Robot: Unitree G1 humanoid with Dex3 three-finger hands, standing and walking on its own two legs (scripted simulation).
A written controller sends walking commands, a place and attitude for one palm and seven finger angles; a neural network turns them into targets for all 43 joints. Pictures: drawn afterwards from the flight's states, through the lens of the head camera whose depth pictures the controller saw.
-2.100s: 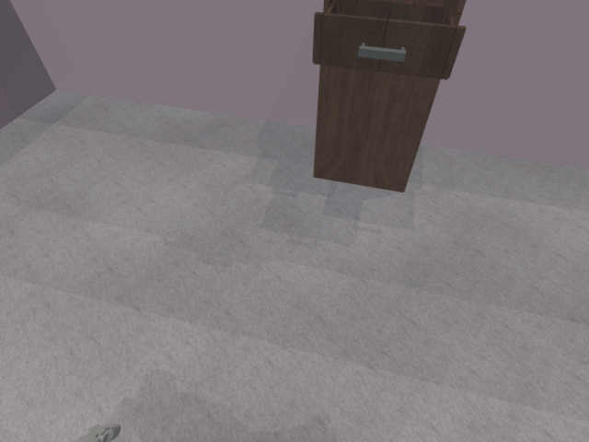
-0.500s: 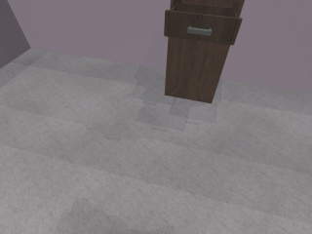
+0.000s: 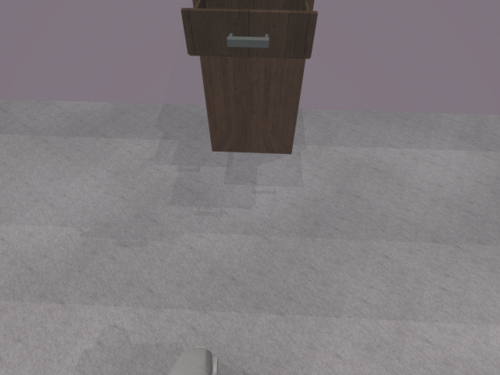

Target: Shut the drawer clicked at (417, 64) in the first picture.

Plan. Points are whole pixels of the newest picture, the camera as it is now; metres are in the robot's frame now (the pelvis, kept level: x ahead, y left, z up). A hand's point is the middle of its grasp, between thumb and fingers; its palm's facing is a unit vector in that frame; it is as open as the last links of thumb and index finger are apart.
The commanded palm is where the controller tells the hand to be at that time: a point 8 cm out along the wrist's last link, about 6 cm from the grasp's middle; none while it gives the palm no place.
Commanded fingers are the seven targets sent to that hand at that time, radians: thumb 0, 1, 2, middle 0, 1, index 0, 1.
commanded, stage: walk to a spot facing it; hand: left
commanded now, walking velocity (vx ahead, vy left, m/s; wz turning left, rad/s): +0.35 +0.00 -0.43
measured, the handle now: (248, 39) +1.05 +0.10 +0.04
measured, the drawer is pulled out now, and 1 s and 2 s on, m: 0.29 0.29 0.29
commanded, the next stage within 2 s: turn to face it in 1.18 s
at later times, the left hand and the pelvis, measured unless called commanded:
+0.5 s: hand (164, 263) +0.35 +0.23 -0.16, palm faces -0.24 -0.95 -0.21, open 7.4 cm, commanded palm none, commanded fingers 0.00 0.90 0.90 -0.20 -0.30 -0.20 -0.30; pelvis +0.20 +0.05 +0.00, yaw -17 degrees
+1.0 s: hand (225, 207) +0.53 +0.12 -0.18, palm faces -0.46 -0.87 -0.18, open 7.3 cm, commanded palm none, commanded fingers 0.00 0.90 0.90 -0.20 -0.30 -0.20 -0.30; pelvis +0.40 -0.03 -0.01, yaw -30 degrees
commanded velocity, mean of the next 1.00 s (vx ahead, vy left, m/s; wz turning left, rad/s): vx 0.31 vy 0.00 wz -0.49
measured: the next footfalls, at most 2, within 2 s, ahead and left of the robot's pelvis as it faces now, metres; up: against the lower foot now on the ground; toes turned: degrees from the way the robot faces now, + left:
left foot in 0.22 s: +0.24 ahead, +0.16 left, +0.00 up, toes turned +0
right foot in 0.68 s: +0.37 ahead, -0.15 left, +0.00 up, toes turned -31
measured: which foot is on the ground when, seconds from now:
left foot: up 0.00-0.20, down 0.22-0.68, up 0.70-1.00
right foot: down 0.00-0.22, up 0.24-0.66, down 0.68-1.00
